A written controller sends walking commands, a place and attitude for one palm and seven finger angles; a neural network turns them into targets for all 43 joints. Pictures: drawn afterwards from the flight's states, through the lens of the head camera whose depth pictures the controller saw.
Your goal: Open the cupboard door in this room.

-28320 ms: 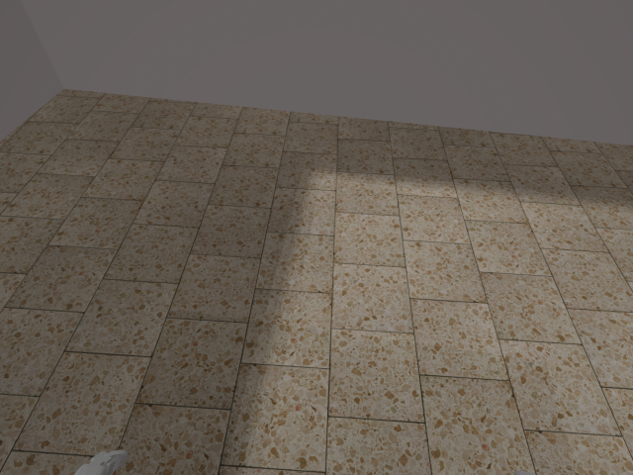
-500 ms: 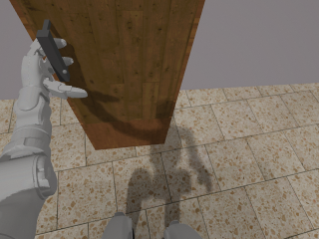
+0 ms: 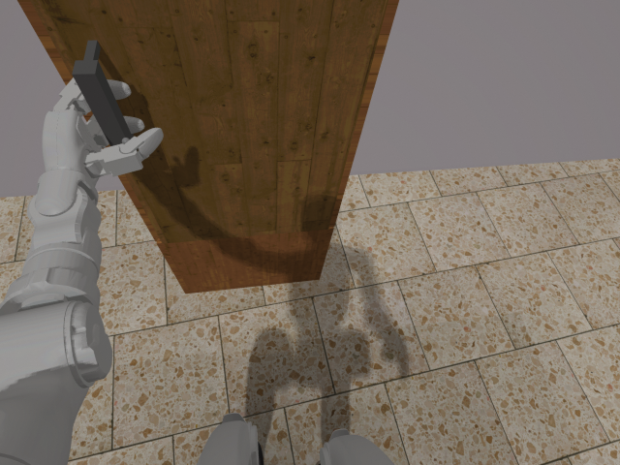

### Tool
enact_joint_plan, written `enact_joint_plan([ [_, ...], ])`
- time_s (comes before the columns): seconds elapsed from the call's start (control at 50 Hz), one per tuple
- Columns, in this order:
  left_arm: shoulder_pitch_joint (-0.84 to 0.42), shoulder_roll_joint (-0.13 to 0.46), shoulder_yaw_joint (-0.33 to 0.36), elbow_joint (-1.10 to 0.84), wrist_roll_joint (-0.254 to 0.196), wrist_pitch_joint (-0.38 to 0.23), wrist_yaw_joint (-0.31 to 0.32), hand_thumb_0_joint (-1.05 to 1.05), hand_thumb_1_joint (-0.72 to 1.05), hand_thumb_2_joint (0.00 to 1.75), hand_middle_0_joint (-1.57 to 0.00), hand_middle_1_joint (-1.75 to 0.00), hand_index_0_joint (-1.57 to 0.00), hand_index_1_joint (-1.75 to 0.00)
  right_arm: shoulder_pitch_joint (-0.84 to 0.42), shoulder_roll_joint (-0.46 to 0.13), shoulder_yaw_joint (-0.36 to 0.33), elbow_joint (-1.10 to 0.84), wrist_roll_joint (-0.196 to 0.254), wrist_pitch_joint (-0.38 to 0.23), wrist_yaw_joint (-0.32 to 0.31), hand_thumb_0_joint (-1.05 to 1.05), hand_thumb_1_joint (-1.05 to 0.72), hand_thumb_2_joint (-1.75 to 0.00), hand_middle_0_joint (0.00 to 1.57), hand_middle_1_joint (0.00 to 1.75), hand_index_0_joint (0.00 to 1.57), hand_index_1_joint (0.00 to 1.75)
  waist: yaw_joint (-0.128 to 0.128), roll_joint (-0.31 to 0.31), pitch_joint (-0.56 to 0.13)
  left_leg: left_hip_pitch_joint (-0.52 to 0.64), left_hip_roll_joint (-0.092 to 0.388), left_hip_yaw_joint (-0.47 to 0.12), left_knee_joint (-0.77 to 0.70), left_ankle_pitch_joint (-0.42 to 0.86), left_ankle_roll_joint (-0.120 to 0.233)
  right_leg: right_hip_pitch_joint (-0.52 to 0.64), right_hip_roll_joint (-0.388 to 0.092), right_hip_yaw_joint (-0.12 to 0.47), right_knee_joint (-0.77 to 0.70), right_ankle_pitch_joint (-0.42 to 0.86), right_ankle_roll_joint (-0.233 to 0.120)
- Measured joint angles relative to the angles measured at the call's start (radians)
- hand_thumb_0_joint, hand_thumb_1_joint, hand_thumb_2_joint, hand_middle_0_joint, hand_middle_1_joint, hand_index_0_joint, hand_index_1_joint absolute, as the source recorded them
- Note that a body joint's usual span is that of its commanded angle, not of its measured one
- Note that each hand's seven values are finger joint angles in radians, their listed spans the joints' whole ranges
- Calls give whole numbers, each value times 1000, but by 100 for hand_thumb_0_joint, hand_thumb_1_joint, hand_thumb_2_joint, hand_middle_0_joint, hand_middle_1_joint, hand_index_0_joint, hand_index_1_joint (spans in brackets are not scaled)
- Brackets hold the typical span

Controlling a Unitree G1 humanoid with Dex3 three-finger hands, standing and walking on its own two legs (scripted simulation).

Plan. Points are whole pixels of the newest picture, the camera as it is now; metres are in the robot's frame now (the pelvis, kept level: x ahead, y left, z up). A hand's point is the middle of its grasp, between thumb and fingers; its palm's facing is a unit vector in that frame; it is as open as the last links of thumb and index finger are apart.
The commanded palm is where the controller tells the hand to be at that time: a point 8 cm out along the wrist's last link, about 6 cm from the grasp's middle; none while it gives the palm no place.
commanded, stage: close the thumb around the handle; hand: left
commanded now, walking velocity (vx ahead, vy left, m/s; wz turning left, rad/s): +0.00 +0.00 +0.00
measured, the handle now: (111, 104) +0.56 +0.22 +0.10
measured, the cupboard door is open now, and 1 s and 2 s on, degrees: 0 24 46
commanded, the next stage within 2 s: pull the door open along its arc in 0.26 s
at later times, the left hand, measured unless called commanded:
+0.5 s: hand (128, 145) +0.50 +0.20 +0.09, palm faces +0.09 -1.00 +0.01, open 6.0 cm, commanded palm +0.46 +0.23 +0.09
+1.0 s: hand (170, 229) +0.37 +0.13 +0.09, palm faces +0.29 -0.95 +0.10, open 6.4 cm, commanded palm +0.32 +0.17 +0.09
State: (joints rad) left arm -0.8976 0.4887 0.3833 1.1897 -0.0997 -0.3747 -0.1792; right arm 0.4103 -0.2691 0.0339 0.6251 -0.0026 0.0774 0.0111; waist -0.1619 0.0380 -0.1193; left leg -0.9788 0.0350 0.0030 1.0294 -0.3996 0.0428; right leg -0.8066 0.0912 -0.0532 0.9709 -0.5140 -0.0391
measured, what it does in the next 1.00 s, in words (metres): stands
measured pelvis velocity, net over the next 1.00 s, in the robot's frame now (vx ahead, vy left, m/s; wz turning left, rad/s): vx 0.00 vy -0.01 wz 0.01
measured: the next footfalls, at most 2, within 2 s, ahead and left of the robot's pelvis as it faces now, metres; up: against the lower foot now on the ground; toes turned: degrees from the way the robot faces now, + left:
none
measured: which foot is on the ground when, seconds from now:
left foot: down 0.00-1.00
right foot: down 0.00-1.00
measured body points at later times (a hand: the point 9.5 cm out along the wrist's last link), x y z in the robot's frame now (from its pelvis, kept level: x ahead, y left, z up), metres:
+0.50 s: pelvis +0.00 +0.01 +0.00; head +0.10 +0.03 +0.44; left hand +0.49 +0.25 +0.09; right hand +0.01 -0.26 -0.11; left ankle +0.04 +0.09 -0.67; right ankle -0.03 -0.10 -0.67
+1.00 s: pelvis +0.00 -0.01 +0.01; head +0.05 -0.01 +0.46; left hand +0.35 +0.18 +0.09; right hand +0.14 -0.24 -0.09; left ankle +0.04 +0.09 -0.67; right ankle -0.03 -0.10 -0.67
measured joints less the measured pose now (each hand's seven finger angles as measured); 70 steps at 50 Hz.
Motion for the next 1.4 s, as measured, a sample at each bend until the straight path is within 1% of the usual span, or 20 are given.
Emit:
enact_joint_plan([
  [0.06, 12, 1, 6, -11, 0, -11, -3, 0, 42, 70, -37, -130, -37, -129, 2, 0, 0, -2, 1, 0, 0, 0, -90, -90, 20, 30, 20, 30, 1, -2, -3, 1, 1, 2, 1, -2, 1, 0, 1, 2, -1, 0, 1],
  [0.14, 13, 0, -9, -17, -1, -13, -5, 0, 62, 78, -37, -131, -38, -132, 1, 0, -2, 1, 2, 2, 0, 0, -90, -90, 20, 30, 20, 30, 3, -2, -1, 2, 0, -1, 3, -4, 2, 4, 0, 0, -2, -1, 3],
  [0.28, 39, -32, -12, -45, -7, -8, 4, 1, 69, 81, -33, -132, -34, -132, -4, 0, -8, 0, 1, 8, 3, 0, -90, -90, 20, 30, 20, 30, 7, 1, -8, 16, -1, 5, -4, -5, 6, 17, -1, 7, -11, 1, 6],
  [0.44, 42, -41, -13, -40, 2, -13, 27, 1, 70, 82, -31, -133, -33, -132, -10, 5, -6, -6, -1, 8, 7, 0, -90, -90, 20, 30, 20, 30, 7, 1, -8, 23, -3, 8, -4, -6, 7, 23, -3, 9, -7, -2, 7],
  [0.52, 67, -51, -16, -67, -5, -11, 31, 1, 71, 81, -31, -133, -33, -132, -8, 6, -10, -8, -2, 11, 11, 0, -90, -90, 20, 30, 20, 30, 12, 2, -10, 29, -2, 12, -8, -6, 6, 26, -3, 13, -9, -1, 7],
  [0.6, 139, -76, -25, -137, -24, -10, 28, 1, 71, 79, -31, -133, -32, -132, -2, 6, -14, -16, 4, 20, 15, 0, -90, -90, 20, 30, 20, 30, 23, 5, -16, 53, 0, 21, -21, -7, 5, 46, -2, 23, -20, 1, 6],
  [0.68, 253, -116, -47, -249, -52, 0, 22, 1, 71, 77, -31, -132, -31, -132, 0, 7, -19, -30, 14, 27, 19, 0, -90, -90, 20, 30, 20, 30, 38, 6, -25, 95, 1, 31, -44, -7, 5, 83, -2, 35, -40, 3, 6],
  [0.82, 510, -211, -135, -516, -97, 26, 29, 2, 69, 74, -31, -132, -30, -130, -23, 10, -24, -71, 31, 10, 26, 0, -91, -90, 20, 30, 20, 30, 70, 5, -37, 184, -3, 42, -89, -2, 2, 165, -6, 47, -77, 9, 5],
  [0.84, 540, -231, -150, -553, -101, 32, 44, 2, 69, 74, -32, -132, -30, -130, -31, 11, -26, -75, 30, 3, 25, 0, -91, -90, 20, 30, 20, 30, 78, 5, -38, 193, -3, 43, -93, -1, 2, 173, -6, 49, -80, 9, 4],
  [0.86, 566, -257, -168, -590, -101, 40, 78, 2, 68, 74, -32, -132, -30, -130, -40, 13, -29, -78, 28, -4, 25, 0, -91, -90, 20, 30, 20, 30, 87, 5, -38, 201, -4, 44, -96, 0, 1, 180, -7, 49, -81, 9, 4],
  [0.92, 619, -347, -216, -682, -90, 54, 224, 3, 67, 75, -31, -132, -32, -128, -79, 17, -31, -82, 14, -26, 31, 0, -91, -90, 20, 30, 20, 30, 108, 6, -33, 212, -10, 39, -97, 5, -2, 190, -13, 43, -75, 7, 3],
  [0.94, 630, -375, -231, -706, -78, 56, 273, 3, 66, 75, -31, -133, -32, -127, -95, 19, -30, -83, 9, -31, 34, 0, -91, -90, 20, 30, 20, 30, 113, 4, -31, 211, -13, 36, -95, 7, -3, 190, -16, 40, -69, 4, 2],
  [0.98, 645, -424, -263, -744, -49, 61, 373, 3, 66, 76, -31, -133, -33, -127, -124, 26, -29, -83, -5, -38, 41, 0, -91, -90, 20, 30, 20, 30, 124, 1, -29, 207, -19, 30, -89, 10, -6, 185, -20, 32, -54, -1, -1],
  [1.06, 681, -502, -335, -818, 31, 91, 562, 3, 66, 78, -31, -133, -32, -126, -171, 43, -29, -89, -31, -41, 58, 0, -91, -90, 20, 30, 20, 30, 140, -2, -32, 198, -27, 17, -73, 12, -13, 176, -27, 17, -26, -13, -10],
  [1.1, 708, -538, -374, -854, 69, 117, 644, 3, 67, 78, -30, -132, -32, -127, -186, 51, -28, -93, -41, -35, 65, 0, -91, -90, 20, 30, 20, 30, 147, 1, -36, 199, -30, 10, -69, 12, -18, 179, -29, 9, -19, -18, -14],
  [1.14, 740, -566, -411, -888, 101, 145, 705, 3, 67, 78, -30, -131, -31, -128, -195, 59, -26, -94, -48, -27, 66, 0, -91, -90, 20, 30, 20, 30, 151, 4, -38, 207, -33, 3, -70, 13, -22, 188, -31, 1, -17, -21, -19],
  [1.18, 777, -586, -448, -923, 129, 174, 741, 3, 68, 78, -30, -130, -31, -128, -198, 68, -23, -97, -52, -18, 63, 0, -91, -90, 20, 30, 20, 30, 155, 6, -39, 222, -36, -4, -76, 15, -27, 204, -32, -5, -21, -23, -24],
  [1.24, 845, -604, -503, -980, 158, 211, 759, 3, 68, 78, -28, -130, -30, -129, -193, 80, -19, -103, -53, -10, 55, 0, -91, -90, 20, 30, 20, 30, 157, 6, -37, 252, -37, -12, -93, 20, -35, 234, -32, -12, -35, -21, -32],
  [1.28, 896, -609, -540, -1020, 166, 227, 761, 3, 68, 78, -28, -130, -30, -130, -188, 84, -17, -108, -52, -9, 49, 0, -91, -90, 20, 30, 20, 30, 156, 6, -33, 274, -38, -17, -106, 24, -41, 256, -31, -17, -47, -19, -37],
  [1.4, 1043, -569, -646, -1136, 167, 253, 722, 3, 67, 73, -28, -131, -32, -132, -180, 88, -9, -117, -45, -23, 41, 1, -90, -90, 20, 30, 20, 30, 137, 4, -25, 329, -33, -28, -139, 31, -59, 311, -24, -25, -77, -15, -54],
])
